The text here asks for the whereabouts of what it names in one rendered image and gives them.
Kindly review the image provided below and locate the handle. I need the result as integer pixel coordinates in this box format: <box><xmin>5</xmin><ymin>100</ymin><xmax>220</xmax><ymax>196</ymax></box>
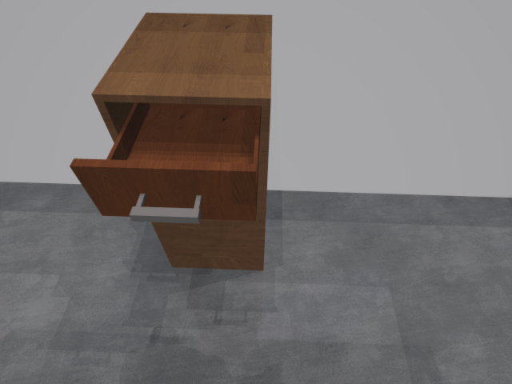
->
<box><xmin>130</xmin><ymin>194</ymin><xmax>202</xmax><ymax>224</ymax></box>

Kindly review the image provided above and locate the drawer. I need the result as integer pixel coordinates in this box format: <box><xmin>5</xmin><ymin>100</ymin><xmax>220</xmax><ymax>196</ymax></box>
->
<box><xmin>70</xmin><ymin>102</ymin><xmax>262</xmax><ymax>221</ymax></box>

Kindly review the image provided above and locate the cabinet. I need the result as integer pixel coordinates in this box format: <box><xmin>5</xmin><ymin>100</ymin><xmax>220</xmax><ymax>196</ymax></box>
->
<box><xmin>92</xmin><ymin>13</ymin><xmax>272</xmax><ymax>270</ymax></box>

